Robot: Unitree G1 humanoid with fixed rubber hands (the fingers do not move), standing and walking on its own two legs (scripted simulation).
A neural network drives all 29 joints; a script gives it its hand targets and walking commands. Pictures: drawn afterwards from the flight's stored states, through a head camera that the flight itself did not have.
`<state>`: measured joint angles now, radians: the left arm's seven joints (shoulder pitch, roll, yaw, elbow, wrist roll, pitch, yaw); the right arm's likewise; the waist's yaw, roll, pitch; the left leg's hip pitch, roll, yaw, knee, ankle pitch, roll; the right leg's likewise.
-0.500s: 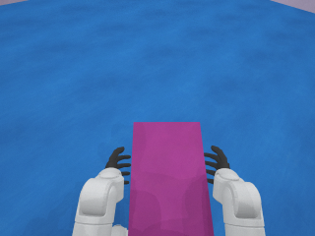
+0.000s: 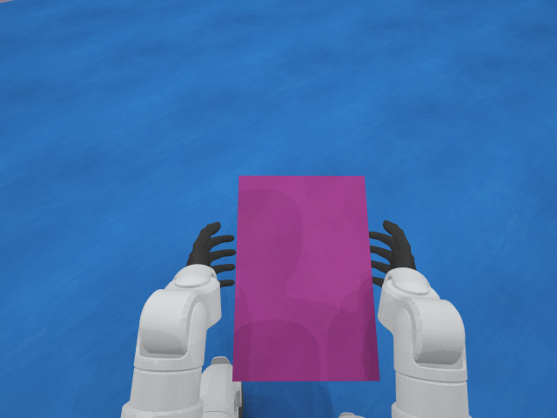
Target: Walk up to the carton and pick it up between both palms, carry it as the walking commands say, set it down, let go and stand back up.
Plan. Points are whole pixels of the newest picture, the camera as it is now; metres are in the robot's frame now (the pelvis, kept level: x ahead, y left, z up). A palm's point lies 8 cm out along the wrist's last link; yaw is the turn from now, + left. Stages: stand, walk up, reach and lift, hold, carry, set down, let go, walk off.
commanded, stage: carry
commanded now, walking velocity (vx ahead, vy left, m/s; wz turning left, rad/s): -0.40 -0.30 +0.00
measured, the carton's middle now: (298, 276) +0.34 -0.01 -0.01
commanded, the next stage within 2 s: none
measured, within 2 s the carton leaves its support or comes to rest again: neither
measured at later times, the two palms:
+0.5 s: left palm out of the picture +0.02 +0.07 +0.09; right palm out of the picture +0.04 -0.18 +0.11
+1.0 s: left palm out of the picture -0.25 -0.03 +0.08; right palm out of the picture -0.23 -0.28 +0.10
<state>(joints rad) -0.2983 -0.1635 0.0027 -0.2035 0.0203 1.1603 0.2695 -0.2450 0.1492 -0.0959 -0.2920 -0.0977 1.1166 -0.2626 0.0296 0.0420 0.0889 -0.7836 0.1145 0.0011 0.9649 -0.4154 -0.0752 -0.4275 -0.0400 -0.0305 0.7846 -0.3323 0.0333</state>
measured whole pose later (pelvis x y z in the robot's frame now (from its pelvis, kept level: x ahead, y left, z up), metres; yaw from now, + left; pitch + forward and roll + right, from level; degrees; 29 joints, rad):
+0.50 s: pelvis -0.28 -0.09 +0.01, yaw -3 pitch +4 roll -2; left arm -0.33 -0.17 0.07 -0.33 0.04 1.14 0.31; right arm -0.37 0.19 -0.08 -0.27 -0.11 1.08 -0.27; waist 0.11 -0.04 0.05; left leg -0.63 0.14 0.02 0.49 0.07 -0.04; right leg -0.47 -0.03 0.05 0.96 -0.43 0.01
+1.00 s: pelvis -0.55 -0.17 +0.02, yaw -1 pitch +5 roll -3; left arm -0.31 -0.17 0.06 -0.30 0.05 1.11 0.31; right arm -0.33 0.17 -0.09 -0.29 -0.04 1.09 -0.25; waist 0.03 -0.02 0.11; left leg -0.52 0.07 0.10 0.62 -0.18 0.05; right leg -0.76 0.04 0.04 1.35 -0.39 0.03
